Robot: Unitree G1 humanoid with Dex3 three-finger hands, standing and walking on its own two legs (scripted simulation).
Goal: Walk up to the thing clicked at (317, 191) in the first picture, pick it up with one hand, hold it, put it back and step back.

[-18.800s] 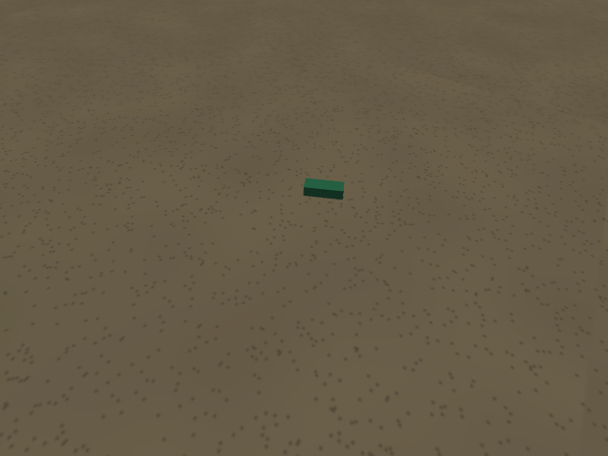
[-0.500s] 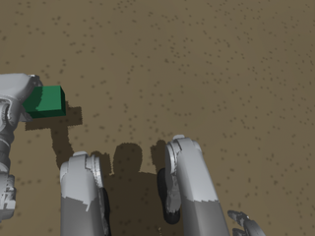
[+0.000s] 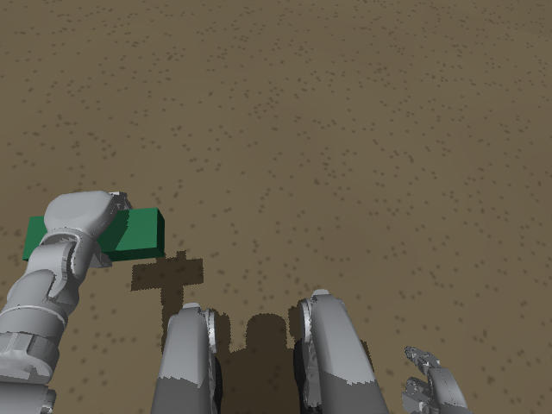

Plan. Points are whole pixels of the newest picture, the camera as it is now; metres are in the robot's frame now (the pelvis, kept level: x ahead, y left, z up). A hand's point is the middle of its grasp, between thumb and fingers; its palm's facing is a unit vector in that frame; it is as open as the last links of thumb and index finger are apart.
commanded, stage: lift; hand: left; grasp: from above
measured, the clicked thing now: (100, 237) +0.40 +0.26 -0.11
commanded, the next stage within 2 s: hold in 0.76 s
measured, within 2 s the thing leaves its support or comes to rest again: neither
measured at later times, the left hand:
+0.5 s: hand (66, 212) +0.37 +0.22 +0.07, palm faces -0.45 -0.07 -0.89, open 9.7 cm
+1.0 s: hand (35, 172) +0.38 +0.22 +0.14, palm faces -0.45 -0.06 -0.89, open 9.7 cm
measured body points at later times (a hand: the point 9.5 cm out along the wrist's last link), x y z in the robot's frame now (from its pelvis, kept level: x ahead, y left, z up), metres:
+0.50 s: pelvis +0.04 +0.00 +0.15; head +0.10 +0.00 +0.60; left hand +0.39 +0.22 +0.12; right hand +0.13 -0.28 +0.03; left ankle +0.08 +0.12 -0.50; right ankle +0.10 -0.14 -0.50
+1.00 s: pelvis +0.07 +0.00 +0.21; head +0.11 -0.01 +0.65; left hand +0.40 +0.22 +0.19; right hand +0.17 -0.27 +0.08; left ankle +0.08 +0.12 -0.50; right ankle +0.10 -0.14 -0.50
